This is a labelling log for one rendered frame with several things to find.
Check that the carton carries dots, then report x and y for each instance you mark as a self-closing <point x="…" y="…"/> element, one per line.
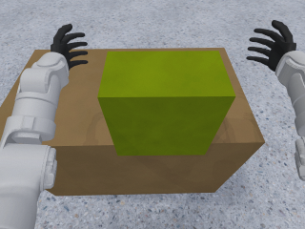
<point x="164" y="103"/>

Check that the right robot forearm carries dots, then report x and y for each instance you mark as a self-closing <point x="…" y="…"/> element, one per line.
<point x="290" y="72"/>

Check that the left robot hand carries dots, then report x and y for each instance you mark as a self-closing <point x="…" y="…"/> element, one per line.
<point x="60" y="45"/>

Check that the pedestal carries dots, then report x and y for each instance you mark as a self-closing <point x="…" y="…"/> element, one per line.
<point x="87" y="162"/>

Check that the right robot hand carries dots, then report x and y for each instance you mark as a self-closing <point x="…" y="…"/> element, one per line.
<point x="280" y="45"/>

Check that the robot left upper arm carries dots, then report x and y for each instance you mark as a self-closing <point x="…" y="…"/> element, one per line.
<point x="26" y="170"/>

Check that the left robot forearm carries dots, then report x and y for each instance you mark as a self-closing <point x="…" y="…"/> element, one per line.
<point x="36" y="101"/>

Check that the robot right upper arm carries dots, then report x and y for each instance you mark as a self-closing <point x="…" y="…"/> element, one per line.
<point x="300" y="157"/>

